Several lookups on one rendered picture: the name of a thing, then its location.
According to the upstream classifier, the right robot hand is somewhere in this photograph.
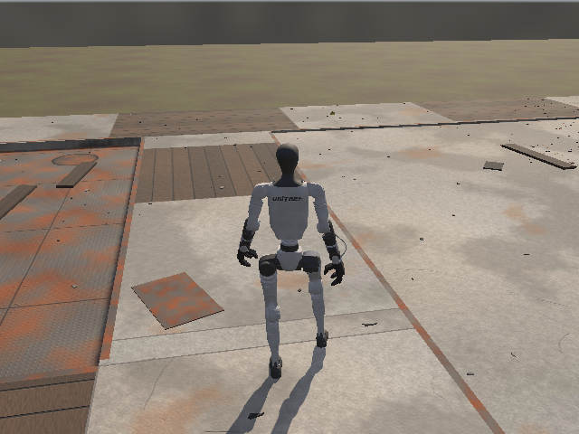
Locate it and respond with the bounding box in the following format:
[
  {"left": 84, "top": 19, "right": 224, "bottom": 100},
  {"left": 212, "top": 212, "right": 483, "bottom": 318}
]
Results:
[{"left": 324, "top": 261, "right": 345, "bottom": 286}]

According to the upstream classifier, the left robot forearm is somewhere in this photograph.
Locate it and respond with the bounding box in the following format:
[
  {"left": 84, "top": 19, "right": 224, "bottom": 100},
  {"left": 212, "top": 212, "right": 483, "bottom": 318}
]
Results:
[{"left": 239, "top": 218, "right": 255, "bottom": 252}]

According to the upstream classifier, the robot left foot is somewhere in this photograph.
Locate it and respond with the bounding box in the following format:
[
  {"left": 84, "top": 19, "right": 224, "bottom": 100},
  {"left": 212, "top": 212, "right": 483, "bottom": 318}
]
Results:
[{"left": 270, "top": 356, "right": 282, "bottom": 379}]

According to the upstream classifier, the left robot hand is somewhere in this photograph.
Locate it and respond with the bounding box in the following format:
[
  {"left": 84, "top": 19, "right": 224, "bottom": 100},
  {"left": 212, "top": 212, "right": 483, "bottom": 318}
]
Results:
[{"left": 237, "top": 249, "right": 258, "bottom": 267}]

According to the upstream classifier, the right robot forearm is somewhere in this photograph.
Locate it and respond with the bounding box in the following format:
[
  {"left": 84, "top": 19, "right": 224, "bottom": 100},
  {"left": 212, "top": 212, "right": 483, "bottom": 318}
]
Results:
[{"left": 322, "top": 220, "right": 342, "bottom": 264}]

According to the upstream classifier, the left robot thigh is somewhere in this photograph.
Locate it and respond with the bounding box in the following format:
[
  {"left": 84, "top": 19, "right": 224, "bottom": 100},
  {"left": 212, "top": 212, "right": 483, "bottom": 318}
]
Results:
[{"left": 259, "top": 253, "right": 280, "bottom": 323}]

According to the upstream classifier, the left robot upper arm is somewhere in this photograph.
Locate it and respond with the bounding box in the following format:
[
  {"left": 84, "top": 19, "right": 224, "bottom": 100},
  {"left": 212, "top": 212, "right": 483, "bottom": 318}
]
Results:
[{"left": 246, "top": 183, "right": 270, "bottom": 231}]

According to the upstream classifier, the right robot upper arm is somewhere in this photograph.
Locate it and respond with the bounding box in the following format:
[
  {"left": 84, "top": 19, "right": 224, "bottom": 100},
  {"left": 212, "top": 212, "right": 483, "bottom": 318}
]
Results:
[{"left": 307, "top": 183, "right": 331, "bottom": 233}]

